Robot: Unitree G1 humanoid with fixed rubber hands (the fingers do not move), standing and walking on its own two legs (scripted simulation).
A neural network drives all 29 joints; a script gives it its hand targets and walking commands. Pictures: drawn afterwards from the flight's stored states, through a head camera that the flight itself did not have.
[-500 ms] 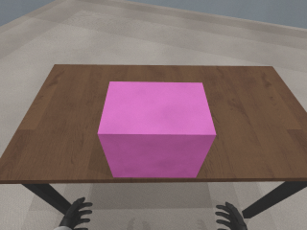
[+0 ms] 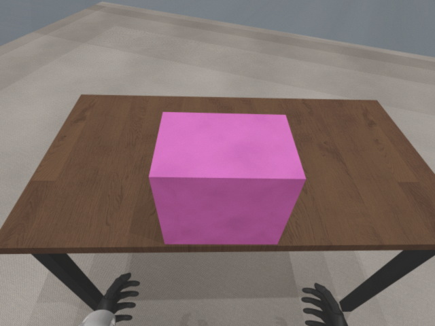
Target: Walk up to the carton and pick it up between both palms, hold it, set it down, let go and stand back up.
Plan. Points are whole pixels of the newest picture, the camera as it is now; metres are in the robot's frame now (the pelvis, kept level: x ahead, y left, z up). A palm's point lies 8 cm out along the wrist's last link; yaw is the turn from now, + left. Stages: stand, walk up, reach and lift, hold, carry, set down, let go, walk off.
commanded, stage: let go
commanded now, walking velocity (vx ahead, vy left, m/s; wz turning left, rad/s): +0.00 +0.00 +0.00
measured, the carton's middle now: (223, 181) +0.41 +0.02 +0.04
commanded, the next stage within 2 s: stand in 0.36 s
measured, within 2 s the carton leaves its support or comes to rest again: neither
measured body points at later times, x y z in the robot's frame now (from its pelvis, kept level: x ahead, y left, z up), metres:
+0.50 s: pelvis +0.02 +0.00 -0.01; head +0.02 +0.01 +0.44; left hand +0.15 +0.24 -0.11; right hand +0.14 -0.23 -0.13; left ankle +0.00 +0.13 -0.74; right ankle +0.02 -0.13 -0.74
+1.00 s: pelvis +0.05 +0.03 -0.01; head +0.05 +0.03 +0.44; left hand +0.03 +0.26 -0.17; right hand +0.05 -0.20 -0.16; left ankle +0.00 +0.13 -0.74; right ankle +0.02 -0.13 -0.74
